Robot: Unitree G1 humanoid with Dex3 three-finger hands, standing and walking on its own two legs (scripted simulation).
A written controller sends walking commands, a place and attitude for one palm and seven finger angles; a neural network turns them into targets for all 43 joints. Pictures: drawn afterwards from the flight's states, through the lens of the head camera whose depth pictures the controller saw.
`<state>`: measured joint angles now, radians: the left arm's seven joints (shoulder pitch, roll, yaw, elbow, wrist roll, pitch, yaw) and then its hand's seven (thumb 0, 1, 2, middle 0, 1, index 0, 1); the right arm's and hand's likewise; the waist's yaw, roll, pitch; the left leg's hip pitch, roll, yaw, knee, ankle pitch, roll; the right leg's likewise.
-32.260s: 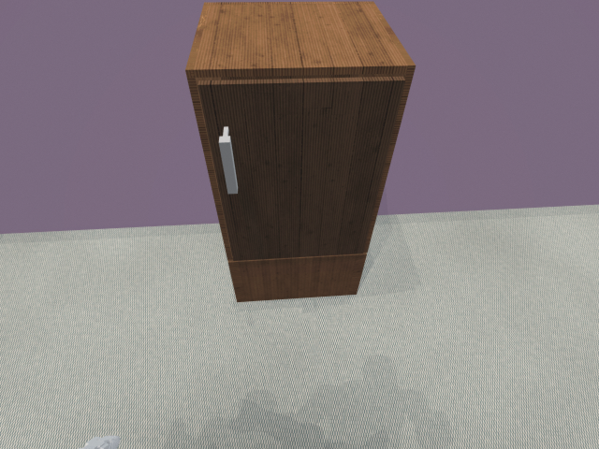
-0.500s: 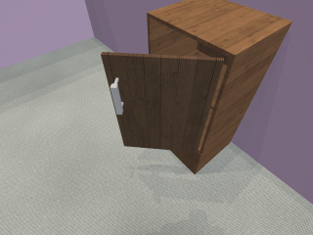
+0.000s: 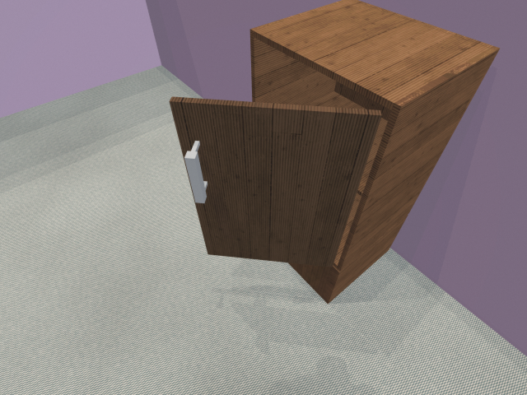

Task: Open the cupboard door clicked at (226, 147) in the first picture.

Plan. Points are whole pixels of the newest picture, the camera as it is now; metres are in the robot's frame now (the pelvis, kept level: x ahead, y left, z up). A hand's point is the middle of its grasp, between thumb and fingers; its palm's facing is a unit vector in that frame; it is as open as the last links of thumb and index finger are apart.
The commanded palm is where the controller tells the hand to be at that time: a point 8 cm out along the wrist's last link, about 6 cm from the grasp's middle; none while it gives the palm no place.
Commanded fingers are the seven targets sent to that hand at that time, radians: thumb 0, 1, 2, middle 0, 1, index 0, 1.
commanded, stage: come to a stop and stand still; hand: left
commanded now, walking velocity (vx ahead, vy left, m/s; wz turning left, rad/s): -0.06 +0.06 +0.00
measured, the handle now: (198, 172) +0.59 +0.19 -0.05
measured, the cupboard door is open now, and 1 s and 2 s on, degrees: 44 44 44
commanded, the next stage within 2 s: look again from close up in 0.90 s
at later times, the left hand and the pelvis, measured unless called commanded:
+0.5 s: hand out of the picture +0.03 +0.21 -0.18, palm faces +0.00 -0.97 -0.22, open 7.4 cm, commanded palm none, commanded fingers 0.00 0.90 0.90 -0.20 -0.30 -0.20 -0.30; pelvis -0.01 +0.02 -0.01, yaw +0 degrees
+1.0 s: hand out of the picture +0.02 +0.22 -0.18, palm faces -0.03 -0.97 -0.23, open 7.4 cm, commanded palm none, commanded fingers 0.00 0.90 0.90 -0.20 -0.30 -0.20 -0.30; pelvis +0.00 +0.03 +0.00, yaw -1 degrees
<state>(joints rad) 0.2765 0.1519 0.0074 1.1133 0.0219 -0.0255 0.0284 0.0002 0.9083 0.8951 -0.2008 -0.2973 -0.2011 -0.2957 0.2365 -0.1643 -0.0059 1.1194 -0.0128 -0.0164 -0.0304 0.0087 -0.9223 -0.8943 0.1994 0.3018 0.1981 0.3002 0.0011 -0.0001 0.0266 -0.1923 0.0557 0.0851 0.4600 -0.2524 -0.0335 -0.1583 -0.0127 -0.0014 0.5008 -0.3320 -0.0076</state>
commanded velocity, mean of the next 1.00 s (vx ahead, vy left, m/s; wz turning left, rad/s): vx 0.00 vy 0.00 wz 0.00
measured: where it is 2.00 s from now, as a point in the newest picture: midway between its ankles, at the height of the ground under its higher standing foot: outside the picture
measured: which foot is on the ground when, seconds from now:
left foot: down 0.00-1.00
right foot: down 0.00-1.00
